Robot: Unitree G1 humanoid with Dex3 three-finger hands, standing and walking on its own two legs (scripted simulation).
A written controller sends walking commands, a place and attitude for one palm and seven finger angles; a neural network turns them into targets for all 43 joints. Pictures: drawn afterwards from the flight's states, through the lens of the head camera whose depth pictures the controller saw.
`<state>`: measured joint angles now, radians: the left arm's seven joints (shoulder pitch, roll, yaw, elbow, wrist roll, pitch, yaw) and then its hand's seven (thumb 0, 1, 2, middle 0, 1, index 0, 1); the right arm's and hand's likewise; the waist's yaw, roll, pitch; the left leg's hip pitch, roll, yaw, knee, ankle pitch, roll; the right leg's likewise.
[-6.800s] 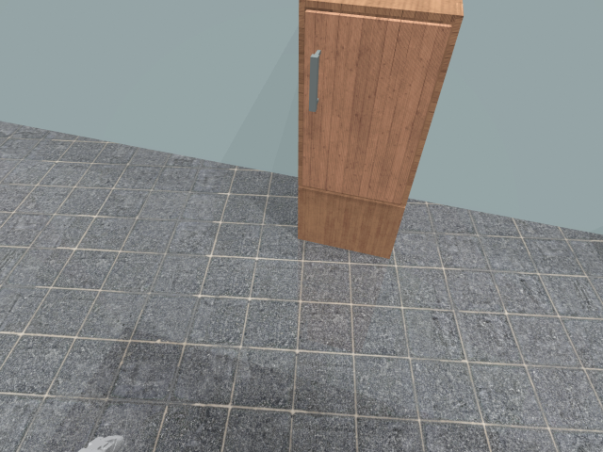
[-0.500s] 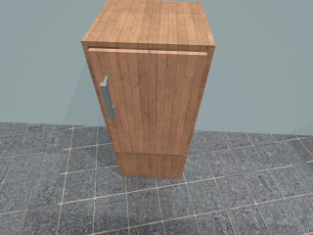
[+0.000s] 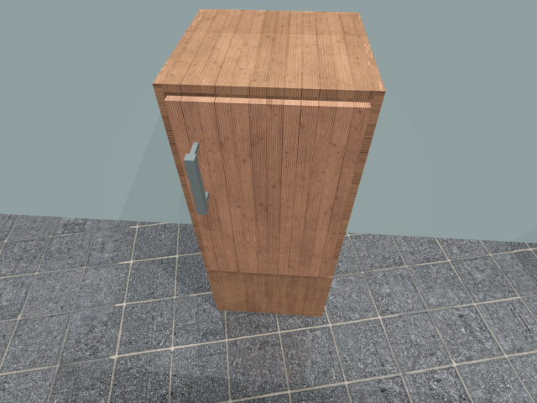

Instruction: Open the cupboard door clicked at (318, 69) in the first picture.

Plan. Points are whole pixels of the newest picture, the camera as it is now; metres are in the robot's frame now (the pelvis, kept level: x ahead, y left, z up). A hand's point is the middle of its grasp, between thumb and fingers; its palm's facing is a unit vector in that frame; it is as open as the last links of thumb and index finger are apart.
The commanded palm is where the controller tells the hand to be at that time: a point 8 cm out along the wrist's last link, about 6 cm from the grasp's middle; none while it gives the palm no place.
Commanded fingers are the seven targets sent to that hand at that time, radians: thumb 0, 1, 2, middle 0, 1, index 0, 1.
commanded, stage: look again from close up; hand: left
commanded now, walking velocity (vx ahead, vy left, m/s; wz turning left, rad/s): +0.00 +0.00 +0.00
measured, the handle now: (199, 180) +0.54 +0.18 +0.00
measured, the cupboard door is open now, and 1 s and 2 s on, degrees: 0 0 0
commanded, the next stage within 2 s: raise the hand with hooked fingers in 0.44 s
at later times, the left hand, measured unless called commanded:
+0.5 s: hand out of the picture +0.01 +0.18 -0.17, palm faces +0.03 -0.98 -0.21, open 7.3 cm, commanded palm none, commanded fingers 0.00 0.90 0.90 -0.20 -0.30 -0.20 -0.30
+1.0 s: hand out of the picture +0.14 +0.19 -0.07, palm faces +0.03 -1.00 +0.02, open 8.7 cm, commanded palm +0.13 +0.26 -0.04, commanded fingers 0.00 0.34 0.66 -0.24 -0.66 -0.24 -0.66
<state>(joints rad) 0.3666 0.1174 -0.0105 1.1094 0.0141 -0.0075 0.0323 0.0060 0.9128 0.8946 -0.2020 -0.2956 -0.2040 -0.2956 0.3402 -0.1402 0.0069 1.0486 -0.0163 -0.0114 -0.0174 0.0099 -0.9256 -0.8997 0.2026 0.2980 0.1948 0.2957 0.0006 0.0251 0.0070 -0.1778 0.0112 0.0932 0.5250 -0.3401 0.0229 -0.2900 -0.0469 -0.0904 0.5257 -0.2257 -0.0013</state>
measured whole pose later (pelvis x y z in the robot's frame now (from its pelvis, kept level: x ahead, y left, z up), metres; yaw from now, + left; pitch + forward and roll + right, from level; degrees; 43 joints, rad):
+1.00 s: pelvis -0.03 -0.02 -0.07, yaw +3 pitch +12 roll +0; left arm 0.39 0.23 0.22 0.27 -0.29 -0.51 -0.44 0.01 0.57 0.75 -0.23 -0.51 -0.23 -0.51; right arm 0.18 -0.31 -0.07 0.44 0.03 -0.28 0.00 0.01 -0.91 -0.90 0.20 0.30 0.19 0.30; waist 0.00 -0.07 -0.11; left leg -0.75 0.02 0.04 1.09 -0.54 0.00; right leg -0.85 -0.05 -0.08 1.07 -0.43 -0.04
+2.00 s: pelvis -0.01 +0.01 -0.06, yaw +4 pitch +13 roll -3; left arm 0.06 0.41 0.39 0.31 -0.35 -0.28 -0.54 -0.01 -0.47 0.30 -0.30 -1.18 -0.30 -1.18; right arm 0.27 -0.27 0.06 0.51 0.03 -0.22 -0.05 0.01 -0.91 -0.90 0.21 0.30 0.20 0.30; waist 0.00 0.02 -0.10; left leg -0.71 0.02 0.01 1.02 -0.53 0.03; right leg -0.76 -0.04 -0.11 0.93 -0.39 0.00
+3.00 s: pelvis -0.02 +0.00 -0.05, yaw +4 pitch +13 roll -2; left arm -0.20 0.43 0.40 0.54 -0.33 -0.31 -0.57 -0.01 -0.50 0.30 -0.30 -1.20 -0.30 -1.20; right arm 0.28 -0.29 0.06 0.55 0.03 -0.19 -0.07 0.01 -0.91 -0.90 0.21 0.30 0.20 0.30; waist -0.02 0.01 -0.09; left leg -0.72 0.02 0.01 0.99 -0.50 0.02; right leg -0.77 -0.04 -0.11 0.92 -0.37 -0.02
